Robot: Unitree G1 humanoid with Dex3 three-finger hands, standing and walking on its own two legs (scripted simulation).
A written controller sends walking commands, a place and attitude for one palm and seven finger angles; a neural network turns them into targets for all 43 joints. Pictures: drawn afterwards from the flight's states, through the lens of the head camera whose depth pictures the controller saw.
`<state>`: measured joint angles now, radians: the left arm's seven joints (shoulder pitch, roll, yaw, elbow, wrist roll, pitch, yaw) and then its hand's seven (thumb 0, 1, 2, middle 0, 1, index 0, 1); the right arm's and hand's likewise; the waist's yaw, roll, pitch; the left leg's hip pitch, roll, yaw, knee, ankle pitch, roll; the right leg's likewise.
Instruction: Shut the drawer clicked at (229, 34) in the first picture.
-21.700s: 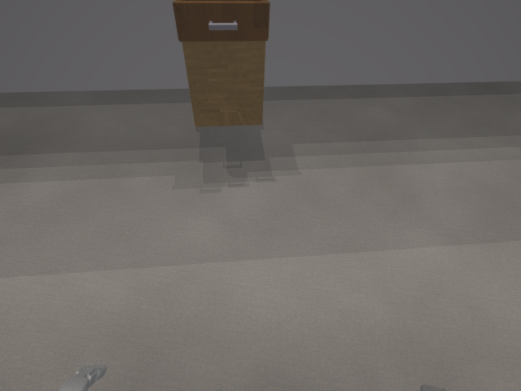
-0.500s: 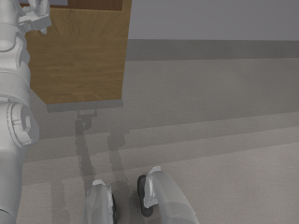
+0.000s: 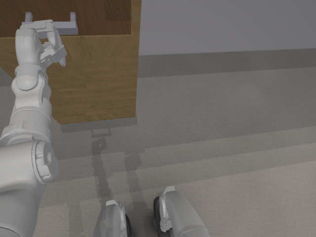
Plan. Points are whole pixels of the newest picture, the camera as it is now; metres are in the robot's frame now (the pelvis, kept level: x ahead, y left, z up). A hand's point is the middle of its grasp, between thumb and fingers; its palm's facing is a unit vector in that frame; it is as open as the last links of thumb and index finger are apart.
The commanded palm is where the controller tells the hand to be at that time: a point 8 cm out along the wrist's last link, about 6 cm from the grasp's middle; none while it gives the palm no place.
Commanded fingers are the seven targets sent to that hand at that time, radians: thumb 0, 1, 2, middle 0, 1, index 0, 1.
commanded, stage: pull the fist back off the drawer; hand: left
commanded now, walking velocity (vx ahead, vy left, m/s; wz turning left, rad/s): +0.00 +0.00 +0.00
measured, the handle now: (51, 22) +0.63 +0.18 +0.06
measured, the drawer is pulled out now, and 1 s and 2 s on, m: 0.00 0.00 0.00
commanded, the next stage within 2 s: draw the hand back to the body in 0.02 s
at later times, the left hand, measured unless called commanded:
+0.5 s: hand (27, 74) +0.44 +0.18 +0.12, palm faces +0.05 -1.00 -0.04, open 3.2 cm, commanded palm +0.40 +0.23 +0.13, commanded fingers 0.00 0.90 0.90 -1.40 -1.60 -1.40 -1.60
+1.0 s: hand out of the picture +0.29 +0.22 +0.21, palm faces +0.29 -0.91 -0.29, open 3.2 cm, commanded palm +0.24 +0.26 +0.22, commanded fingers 0.00 0.90 0.90 -1.40 -1.60 -1.40 -1.60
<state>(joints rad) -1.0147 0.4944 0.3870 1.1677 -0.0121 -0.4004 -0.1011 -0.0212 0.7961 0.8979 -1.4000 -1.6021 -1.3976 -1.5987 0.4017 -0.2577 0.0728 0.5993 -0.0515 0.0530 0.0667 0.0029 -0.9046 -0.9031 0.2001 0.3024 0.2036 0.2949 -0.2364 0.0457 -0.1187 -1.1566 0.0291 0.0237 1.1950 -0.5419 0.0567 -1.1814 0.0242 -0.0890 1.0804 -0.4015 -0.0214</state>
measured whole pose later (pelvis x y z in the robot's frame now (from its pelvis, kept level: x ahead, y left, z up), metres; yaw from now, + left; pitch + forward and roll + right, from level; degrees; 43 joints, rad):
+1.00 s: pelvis +0.04 -0.01 +0.10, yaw +2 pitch -1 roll -1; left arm 0.19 0.31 0.13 -0.10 -0.07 -0.06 0.08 0.01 0.89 0.90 -1.40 -1.60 -1.40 -1.60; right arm 0.18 -0.23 0.06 0.57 0.03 -0.01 -0.07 0.01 -0.90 -0.90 0.20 0.30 0.20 0.29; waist 0.04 0.06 -0.02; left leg -0.16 -0.02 0.03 0.50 -0.33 0.04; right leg -0.22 0.01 -0.05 0.48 -0.25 -0.02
